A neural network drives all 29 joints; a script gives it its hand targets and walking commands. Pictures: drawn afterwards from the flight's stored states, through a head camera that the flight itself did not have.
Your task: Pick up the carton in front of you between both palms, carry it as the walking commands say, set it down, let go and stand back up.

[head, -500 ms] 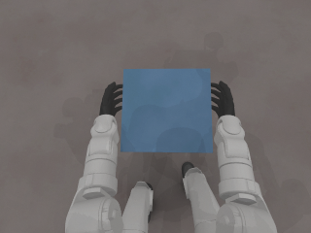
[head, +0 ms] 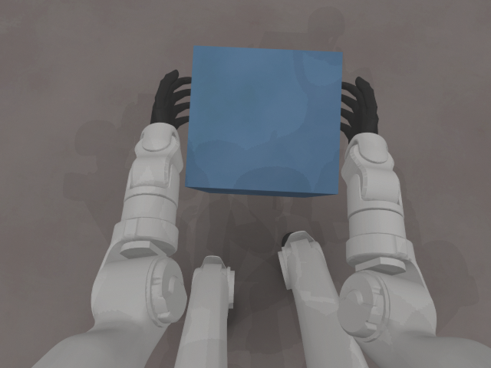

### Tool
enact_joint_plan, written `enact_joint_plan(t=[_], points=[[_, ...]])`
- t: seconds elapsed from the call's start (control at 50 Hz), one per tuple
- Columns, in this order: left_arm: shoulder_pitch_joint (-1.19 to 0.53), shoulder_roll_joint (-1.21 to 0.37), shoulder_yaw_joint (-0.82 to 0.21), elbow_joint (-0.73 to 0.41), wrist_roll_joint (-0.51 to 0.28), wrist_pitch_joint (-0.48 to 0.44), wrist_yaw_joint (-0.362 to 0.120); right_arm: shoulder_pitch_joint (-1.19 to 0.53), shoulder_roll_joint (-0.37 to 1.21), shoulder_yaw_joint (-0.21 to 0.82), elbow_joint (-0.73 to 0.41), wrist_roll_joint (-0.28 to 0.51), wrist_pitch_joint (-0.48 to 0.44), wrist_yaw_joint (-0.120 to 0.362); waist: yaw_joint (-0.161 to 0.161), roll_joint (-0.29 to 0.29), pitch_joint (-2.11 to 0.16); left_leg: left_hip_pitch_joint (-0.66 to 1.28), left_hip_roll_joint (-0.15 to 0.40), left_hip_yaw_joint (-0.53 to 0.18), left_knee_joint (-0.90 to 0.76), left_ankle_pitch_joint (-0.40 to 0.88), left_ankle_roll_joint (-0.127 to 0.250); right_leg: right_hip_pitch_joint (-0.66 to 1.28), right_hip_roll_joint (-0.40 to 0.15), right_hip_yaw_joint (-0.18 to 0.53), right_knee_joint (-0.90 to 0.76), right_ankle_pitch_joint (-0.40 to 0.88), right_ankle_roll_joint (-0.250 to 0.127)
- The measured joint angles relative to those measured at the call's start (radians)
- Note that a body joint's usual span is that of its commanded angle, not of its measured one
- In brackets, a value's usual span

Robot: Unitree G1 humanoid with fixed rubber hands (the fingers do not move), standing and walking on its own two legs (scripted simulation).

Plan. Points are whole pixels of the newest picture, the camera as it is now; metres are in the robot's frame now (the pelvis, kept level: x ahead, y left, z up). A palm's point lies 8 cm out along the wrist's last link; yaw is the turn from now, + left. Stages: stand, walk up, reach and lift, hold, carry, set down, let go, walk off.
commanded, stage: set down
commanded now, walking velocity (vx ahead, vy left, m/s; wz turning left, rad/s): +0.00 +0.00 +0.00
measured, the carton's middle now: (261, 138) +0.46 -0.06 -0.18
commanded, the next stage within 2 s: none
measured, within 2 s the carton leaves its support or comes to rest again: rests again in 1.94 s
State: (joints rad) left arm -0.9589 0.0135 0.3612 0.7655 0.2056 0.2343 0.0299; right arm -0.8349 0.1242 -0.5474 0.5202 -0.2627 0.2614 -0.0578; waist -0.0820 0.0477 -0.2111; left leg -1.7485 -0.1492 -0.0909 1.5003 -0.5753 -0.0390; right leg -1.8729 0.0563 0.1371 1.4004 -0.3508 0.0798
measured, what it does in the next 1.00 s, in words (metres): lowers itself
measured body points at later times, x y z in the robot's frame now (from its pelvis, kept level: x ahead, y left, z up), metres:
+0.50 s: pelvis -0.03 +0.00 -0.11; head +0.31 -0.03 +0.18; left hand +0.54 +0.06 -0.25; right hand +0.45 -0.23 -0.25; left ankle +0.04 +0.13 -0.54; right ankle +0.11 -0.14 -0.54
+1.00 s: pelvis -0.03 +0.01 -0.16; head +0.35 +0.02 +0.08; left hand +0.56 +0.05 -0.35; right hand +0.47 -0.24 -0.33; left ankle +0.04 +0.12 -0.54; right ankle +0.11 -0.14 -0.54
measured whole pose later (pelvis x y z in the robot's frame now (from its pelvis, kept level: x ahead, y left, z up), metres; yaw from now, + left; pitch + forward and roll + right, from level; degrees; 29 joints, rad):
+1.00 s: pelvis -0.03 +0.01 -0.16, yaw +0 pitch +48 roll -5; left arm -1.58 0.27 0.02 1.14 0.09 0.24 0.10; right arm -1.28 -0.04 -0.67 0.74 -0.14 0.24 -0.07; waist -0.20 0.02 0.19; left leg -2.25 -0.20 -0.09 2.11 -0.68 -0.04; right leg -2.32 0.03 0.08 1.94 -0.45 0.13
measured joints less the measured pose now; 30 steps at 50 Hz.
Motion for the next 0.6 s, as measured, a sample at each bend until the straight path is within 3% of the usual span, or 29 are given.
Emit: enact_joint_plan(t=[0.2,0.42,0.6], points=[[-0.166,0.081,-0.048,0.080,-0.039,0.011,-0.001,-0.108,-0.027,0.001,0.003,0.044,0.017,-0.043,-0.008,0.001,0.080,-0.165,-0.015,0.004,0.185,-0.041,-0.019,-0.170,0.021,0.002,0.177,-0.025,0.008],[-0.359,0.153,-0.076,0.191,-0.032,0.017,-0.002,-0.249,-0.053,-0.045,0.040,0.040,0.029,-0.056,-0.034,0.003,0.188,-0.305,-0.033,0.009,0.342,-0.060,-0.026,-0.304,0.033,0.003,0.317,-0.033,0.029],[-0.503,0.215,-0.183,0.264,-0.082,0.013,0.020,-0.351,-0.088,-0.075,0.070,0.068,0.017,-0.059,-0.061,-0.002,0.302,-0.412,-0.053,0.008,0.464,-0.072,-0.028,-0.396,0.030,-0.004,0.421,-0.044,0.047]])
